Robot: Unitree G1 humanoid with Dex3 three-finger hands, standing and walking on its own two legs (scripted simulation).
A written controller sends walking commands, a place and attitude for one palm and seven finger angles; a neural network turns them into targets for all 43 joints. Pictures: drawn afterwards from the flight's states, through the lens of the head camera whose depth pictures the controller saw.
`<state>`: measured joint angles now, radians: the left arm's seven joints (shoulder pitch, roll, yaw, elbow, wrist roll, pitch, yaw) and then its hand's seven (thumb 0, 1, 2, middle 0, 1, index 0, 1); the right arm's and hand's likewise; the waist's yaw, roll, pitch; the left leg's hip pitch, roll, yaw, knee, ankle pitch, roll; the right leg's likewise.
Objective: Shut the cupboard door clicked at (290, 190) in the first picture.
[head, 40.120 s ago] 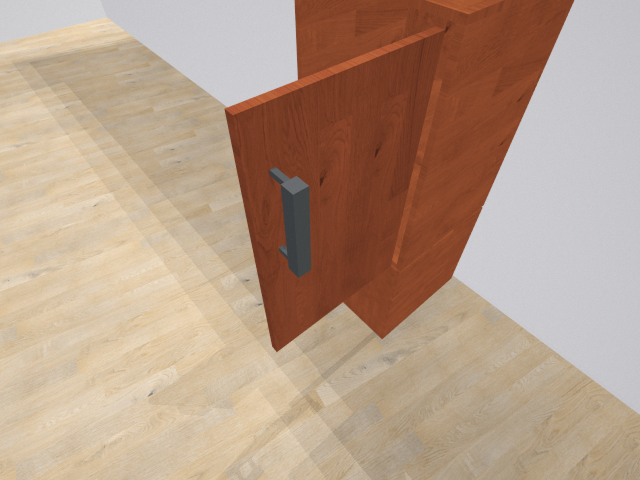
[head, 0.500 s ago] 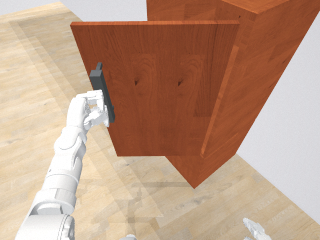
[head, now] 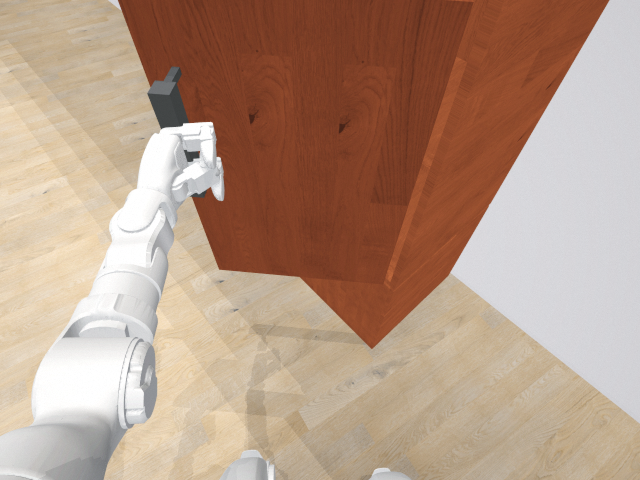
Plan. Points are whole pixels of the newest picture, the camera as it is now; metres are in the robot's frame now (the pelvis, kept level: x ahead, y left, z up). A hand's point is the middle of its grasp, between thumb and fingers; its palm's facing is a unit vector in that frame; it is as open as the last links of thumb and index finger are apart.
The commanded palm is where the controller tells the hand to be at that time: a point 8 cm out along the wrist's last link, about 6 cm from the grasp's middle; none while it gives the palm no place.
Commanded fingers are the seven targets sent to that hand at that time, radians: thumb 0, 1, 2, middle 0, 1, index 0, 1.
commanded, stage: push the door shut along its arc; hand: left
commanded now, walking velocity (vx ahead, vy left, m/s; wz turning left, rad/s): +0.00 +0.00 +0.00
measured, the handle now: (186, 136) +0.55 +0.16 +0.11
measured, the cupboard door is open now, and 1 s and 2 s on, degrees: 42 31 26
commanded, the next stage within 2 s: pull the fist back off the door in 1.02 s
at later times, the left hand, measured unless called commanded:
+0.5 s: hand (247, 141) +0.52 +0.08 +0.12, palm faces -0.28 -0.96 -0.02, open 3.1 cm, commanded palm +0.53 +0.13 +0.12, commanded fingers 0.00 0.90 0.90 -1.30 -1.50 -1.30 -1.50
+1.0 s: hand (264, 122) +0.56 +0.06 +0.12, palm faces -0.37 -0.93 -0.02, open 3.3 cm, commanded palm +0.58 +0.09 +0.12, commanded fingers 0.00 0.90 0.90 -1.30 -1.50 -1.30 -1.50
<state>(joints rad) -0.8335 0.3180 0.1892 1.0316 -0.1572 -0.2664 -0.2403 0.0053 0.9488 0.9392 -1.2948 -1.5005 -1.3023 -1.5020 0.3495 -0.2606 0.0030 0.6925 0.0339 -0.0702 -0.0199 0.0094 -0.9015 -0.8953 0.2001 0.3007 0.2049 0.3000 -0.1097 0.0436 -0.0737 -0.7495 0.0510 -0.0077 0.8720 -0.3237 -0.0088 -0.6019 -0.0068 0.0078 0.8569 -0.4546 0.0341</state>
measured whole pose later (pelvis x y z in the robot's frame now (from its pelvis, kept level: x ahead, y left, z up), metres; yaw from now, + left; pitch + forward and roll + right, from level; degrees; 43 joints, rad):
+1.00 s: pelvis +0.00 -0.01 -0.03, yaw -1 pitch +22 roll -3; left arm -1.27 0.51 0.23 1.29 -0.07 -0.18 -0.40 0.04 0.92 0.93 -1.29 -1.50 -1.30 -1.50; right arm 0.41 -0.27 0.00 0.71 -0.01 -0.08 -0.01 0.01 -0.90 -0.90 0.20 0.30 0.21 0.30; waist -0.23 0.07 -0.09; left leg -1.03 0.08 -0.04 1.02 -0.37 -0.02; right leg -0.88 0.03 -0.01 0.99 -0.50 0.02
